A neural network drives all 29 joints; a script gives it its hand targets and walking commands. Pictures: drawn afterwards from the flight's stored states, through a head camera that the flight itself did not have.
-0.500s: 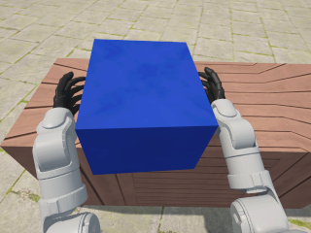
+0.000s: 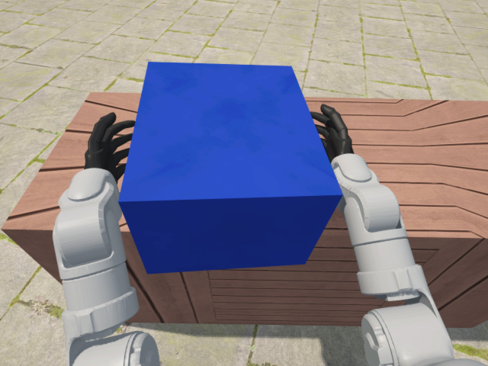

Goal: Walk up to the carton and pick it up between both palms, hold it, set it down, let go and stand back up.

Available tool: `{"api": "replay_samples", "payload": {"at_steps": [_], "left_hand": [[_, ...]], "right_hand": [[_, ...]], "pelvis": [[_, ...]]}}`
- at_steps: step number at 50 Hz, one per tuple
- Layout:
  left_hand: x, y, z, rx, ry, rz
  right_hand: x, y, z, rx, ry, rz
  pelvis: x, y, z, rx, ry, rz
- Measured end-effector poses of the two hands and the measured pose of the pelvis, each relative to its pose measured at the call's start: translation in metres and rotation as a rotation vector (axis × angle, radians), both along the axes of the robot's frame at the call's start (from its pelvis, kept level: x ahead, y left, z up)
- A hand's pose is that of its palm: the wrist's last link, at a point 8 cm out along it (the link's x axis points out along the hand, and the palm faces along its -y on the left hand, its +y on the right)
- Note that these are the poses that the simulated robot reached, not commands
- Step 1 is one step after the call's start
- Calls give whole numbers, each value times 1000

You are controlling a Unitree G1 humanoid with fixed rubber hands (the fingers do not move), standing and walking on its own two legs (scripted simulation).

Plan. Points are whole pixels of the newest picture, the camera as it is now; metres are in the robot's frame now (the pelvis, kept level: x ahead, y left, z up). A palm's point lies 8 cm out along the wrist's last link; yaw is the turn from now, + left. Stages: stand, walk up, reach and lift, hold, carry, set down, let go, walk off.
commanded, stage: hold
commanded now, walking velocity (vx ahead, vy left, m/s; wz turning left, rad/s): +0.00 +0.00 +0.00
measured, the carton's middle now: (225, 161) +0.39 +0.00 +0.14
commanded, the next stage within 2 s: set down in 1.42 s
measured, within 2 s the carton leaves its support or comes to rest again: neither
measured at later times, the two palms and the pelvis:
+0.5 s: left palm (104, 169) +0.35 +0.16 +0.18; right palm (337, 155) +0.36 -0.18 +0.16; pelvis +0.00 +0.00 +0.00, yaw +0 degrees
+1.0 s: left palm (104, 168) +0.35 +0.16 +0.18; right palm (337, 155) +0.36 -0.18 +0.16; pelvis +0.00 +0.00 +0.00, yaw +0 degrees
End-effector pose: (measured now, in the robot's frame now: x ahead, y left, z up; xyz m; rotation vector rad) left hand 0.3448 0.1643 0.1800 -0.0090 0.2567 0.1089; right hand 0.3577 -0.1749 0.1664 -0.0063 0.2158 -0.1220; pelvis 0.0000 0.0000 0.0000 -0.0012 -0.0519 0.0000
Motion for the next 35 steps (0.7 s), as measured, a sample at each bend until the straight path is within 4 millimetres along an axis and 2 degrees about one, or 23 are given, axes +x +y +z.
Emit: {"api": "replay_samples", "payload": {"at_steps": [20,35], "left_hand": [[5,0,0,17,7,-4],[1,-1,1,8,3,-2]], "right_hand": [[4,0,-4,4,5,-2],[1,-1,-1,4,1,-2]], "pelvis": [[3,1,0,0,12,5],[1,-1,0,0,-2,2]]}}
